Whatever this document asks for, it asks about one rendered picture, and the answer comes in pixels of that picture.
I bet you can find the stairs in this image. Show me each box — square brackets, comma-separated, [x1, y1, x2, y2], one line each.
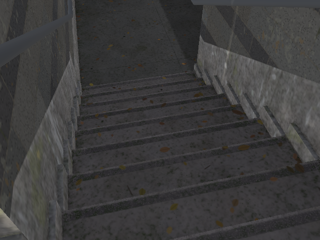
[62, 71, 320, 240]

